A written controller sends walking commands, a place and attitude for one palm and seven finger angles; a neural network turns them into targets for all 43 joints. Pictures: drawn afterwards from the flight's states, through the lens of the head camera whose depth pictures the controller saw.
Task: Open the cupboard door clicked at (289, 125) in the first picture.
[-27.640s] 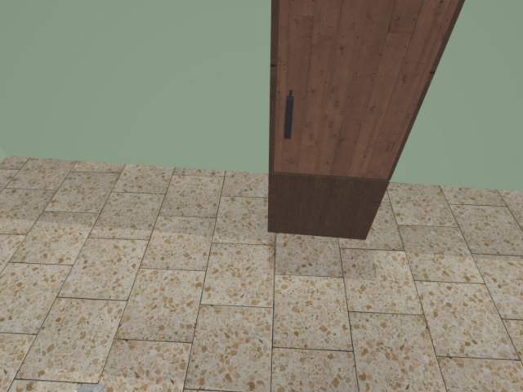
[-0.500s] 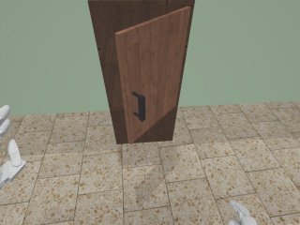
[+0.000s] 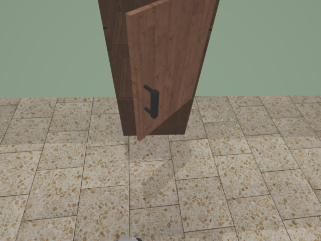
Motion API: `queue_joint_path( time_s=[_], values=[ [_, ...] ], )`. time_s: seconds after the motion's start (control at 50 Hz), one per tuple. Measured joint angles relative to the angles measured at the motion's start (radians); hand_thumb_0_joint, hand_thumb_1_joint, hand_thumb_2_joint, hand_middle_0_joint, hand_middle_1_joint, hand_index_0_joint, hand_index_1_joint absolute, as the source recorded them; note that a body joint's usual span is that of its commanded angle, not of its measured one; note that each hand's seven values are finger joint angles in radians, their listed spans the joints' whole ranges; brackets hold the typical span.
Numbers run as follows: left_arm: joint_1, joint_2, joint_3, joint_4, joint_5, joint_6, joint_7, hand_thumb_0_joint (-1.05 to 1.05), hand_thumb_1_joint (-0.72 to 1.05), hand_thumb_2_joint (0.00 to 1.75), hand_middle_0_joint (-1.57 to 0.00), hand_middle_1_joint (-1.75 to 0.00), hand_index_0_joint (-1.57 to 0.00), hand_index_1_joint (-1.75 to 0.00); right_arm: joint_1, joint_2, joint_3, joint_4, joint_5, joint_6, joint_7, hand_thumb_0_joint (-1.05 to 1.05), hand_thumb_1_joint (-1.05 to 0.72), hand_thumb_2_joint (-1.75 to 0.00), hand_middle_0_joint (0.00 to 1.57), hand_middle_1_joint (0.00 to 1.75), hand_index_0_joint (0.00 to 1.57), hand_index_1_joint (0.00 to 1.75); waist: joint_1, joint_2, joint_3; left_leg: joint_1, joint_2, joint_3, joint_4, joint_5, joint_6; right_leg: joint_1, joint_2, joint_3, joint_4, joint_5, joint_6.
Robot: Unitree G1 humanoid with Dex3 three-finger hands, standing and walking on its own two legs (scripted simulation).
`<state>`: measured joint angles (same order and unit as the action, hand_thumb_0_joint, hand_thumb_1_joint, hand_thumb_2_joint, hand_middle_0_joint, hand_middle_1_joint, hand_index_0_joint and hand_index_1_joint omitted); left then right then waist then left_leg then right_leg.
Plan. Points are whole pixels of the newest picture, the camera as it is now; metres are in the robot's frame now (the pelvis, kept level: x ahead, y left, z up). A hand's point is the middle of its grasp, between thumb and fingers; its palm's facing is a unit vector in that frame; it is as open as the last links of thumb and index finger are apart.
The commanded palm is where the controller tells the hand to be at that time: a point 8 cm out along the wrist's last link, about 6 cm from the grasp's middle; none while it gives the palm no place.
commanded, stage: let the arm hang, fingers relaxed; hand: left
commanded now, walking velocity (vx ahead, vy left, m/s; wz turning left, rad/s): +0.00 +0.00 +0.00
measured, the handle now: (150, 102) +0.59 +0.08 -0.07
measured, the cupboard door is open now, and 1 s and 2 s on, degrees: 43 43 43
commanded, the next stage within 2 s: look to check the result in 0.60 s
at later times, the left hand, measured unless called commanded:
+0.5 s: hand out of the picture +0.05 +0.18 -0.16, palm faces +0.00 -0.97 -0.25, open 7.4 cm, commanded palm none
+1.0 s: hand out of the picture +0.02 +0.16 -0.17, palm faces +0.01 -0.97 -0.24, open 7.4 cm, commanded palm none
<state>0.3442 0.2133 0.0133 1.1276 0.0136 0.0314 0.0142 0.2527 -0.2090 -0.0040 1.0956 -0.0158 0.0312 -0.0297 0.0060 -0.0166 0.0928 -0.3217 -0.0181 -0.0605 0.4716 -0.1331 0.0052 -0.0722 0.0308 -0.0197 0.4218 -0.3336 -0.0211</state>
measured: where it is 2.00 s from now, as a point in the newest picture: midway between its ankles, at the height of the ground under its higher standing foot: outside the picture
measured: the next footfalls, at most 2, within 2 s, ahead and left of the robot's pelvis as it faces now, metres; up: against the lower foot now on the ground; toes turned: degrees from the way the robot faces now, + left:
none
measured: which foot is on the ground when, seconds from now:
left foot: down 0.00-1.00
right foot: down 0.00-1.00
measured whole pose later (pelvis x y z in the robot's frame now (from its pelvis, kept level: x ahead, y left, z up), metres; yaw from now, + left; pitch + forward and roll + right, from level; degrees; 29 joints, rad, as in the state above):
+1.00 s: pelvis +0.03 -0.03 +0.00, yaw -1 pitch -2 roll +1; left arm 0.29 0.17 0.01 1.13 0.01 0.01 0.04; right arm 0.23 -0.18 0.00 1.14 -0.02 0.02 -0.04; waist -0.01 0.01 0.07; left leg -0.24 0.00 -0.05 0.44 -0.17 -0.03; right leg 0.02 0.05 0.00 0.37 -0.35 -0.05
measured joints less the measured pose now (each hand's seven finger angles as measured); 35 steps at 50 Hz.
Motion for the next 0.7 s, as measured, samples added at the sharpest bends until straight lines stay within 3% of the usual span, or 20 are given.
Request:
queue_joint_path(
  time_s=[0.24,0.46,0.7],
  values=[
    [-0.038,0.013,-0.002,0.022,0.0,-0.02,0.012,0.01,0.91,0.9,-0.2,-0.3,-0.19,-0.3,-0.069,0.004,-0.005,0.017,0.0,-0.011,0.005,0.01,-0.91,-0.9,0.2,0.3,0.2,0.3,0.0,0.054,-0.029,0.05,-0.011,0.012,-0.048,0.013,-0.001,0.031,-0.015,0.01,-0.01,-0.005,-0.001],
    [-0.119,-0.013,-0.007,-0.02,0.0,-0.036,0.013,0.01,0.9,0.9,-0.2,-0.3,-0.2,-0.3,-0.089,-0.016,-0.006,0.021,-0.005,-0.02,0.004,0.0,-0.91,-0.9,0.2,0.3,0.2,0.3,-0.011,0.041,-0.06,0.072,0.0,0.012,-0.053,0.0,-0.015,0.056,-0.005,0.012,-0.026,-0.009,-0.013],
    [-0.121,-0.028,-0.002,-0.023,-0.004,-0.031,0.016,0.01,0.9,0.9,-0.2,-0.3,-0.2,-0.3,-0.044,-0.011,-0.004,0.035,-0.004,-0.017,-0.006,0.0,-0.91,-0.9,0.2,0.29,0.2,0.3,-0.022,0.023,-0.044,0.078,0.017,0.008,-0.043,-0.019,-0.03,0.076,0.013,0.013,-0.052,-0.008,-0.028]
  ],
)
